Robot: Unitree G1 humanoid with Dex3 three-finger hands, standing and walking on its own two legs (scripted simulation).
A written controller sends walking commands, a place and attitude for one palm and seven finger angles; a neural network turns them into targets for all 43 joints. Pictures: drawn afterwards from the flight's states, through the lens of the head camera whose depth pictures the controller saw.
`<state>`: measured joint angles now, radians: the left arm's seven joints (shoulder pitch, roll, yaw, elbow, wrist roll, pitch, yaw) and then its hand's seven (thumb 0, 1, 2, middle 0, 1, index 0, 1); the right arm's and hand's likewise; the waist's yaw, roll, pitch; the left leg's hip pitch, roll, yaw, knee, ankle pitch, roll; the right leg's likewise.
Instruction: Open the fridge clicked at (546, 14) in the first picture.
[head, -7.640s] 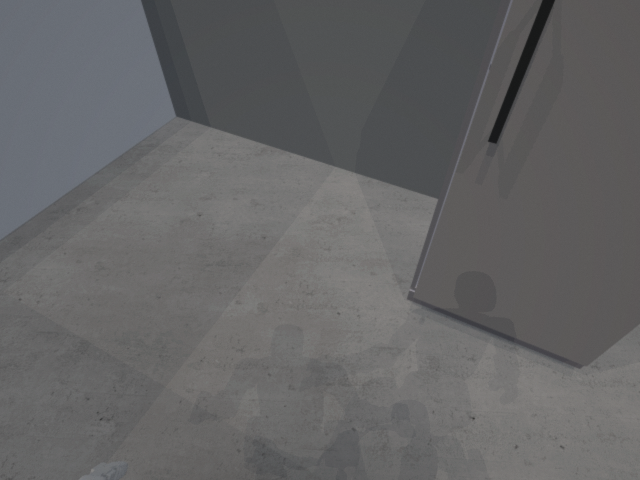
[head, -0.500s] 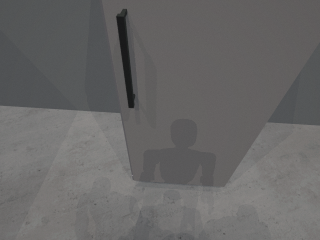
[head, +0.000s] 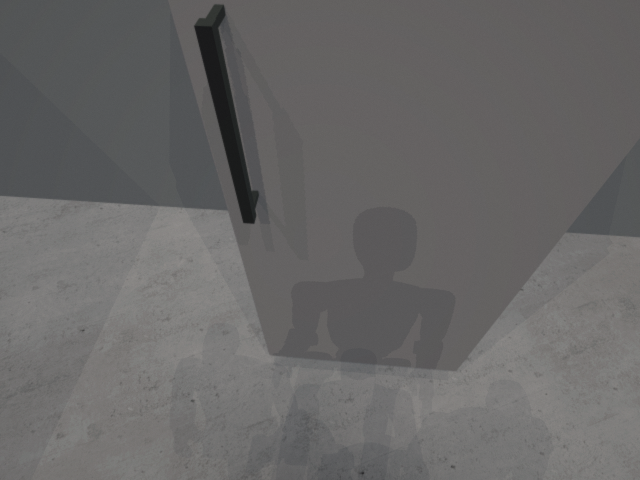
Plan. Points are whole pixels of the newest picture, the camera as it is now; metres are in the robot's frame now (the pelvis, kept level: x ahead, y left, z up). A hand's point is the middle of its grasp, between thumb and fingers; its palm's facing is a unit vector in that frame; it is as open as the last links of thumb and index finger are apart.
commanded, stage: come to a stop and stand still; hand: left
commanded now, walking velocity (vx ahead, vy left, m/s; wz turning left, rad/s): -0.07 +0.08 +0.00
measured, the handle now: (236, 134) +0.49 +0.14 +0.16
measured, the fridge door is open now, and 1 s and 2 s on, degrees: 0 0 0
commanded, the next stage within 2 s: look again from close up in 1.52 s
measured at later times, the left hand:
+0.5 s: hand out of the picture +0.00 +0.26 -0.16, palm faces +0.04 -0.96 -0.26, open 7.3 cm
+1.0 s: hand out of the picture -0.08 +0.27 -0.17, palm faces +0.00 -0.98 -0.21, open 7.3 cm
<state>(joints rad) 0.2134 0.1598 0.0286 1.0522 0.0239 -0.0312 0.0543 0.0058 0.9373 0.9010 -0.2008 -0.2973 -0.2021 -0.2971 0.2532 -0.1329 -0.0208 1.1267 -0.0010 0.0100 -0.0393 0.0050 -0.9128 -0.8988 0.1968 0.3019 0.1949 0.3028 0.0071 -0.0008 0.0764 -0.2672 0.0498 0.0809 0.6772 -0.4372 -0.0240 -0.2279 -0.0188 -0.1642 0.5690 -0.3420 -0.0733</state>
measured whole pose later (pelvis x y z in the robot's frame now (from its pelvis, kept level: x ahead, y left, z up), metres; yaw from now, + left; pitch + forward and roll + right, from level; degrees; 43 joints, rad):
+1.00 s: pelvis -0.08 +0.08 +0.01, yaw -1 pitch -3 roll -2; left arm 0.35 0.22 0.01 1.03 0.03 0.01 0.02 0.00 0.91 0.90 -0.20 -0.30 -0.20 -0.30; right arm 0.31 -0.23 -0.02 1.06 -0.02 0.01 0.00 0.01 -0.91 -0.90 0.20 0.30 0.20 0.30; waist 0.00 -0.01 0.01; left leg -0.27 -0.03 0.11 0.47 -0.17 0.09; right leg -0.25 -0.03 -0.07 0.46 -0.23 0.00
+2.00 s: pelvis -0.12 +0.10 +0.00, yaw +0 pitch -2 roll +0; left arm 0.26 0.24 0.05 1.01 0.03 0.01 0.02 0.00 0.91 0.90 -0.20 -0.30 -0.20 -0.30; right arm 0.33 -0.20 -0.02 1.09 -0.02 0.01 -0.02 0.00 -0.91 -0.90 0.20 0.30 0.20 0.30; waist 0.01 -0.04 0.01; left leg -0.22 -0.04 0.04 0.53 -0.28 0.06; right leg -0.27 -0.03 0.01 0.56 -0.23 0.00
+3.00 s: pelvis -0.02 +0.06 -0.01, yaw +0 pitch +0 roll -1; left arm 0.43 0.10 0.04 1.09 0.03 -0.01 0.02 0.00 0.91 0.90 -0.20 -0.30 -0.20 -0.30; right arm 0.26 -0.15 -0.04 1.07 -0.02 -0.04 -0.04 0.01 -0.92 -0.90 0.20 0.30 0.19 0.30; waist 0.01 -0.02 0.04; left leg -0.29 0.06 0.12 0.61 -0.31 0.02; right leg -0.16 0.05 -0.04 0.57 -0.40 -0.05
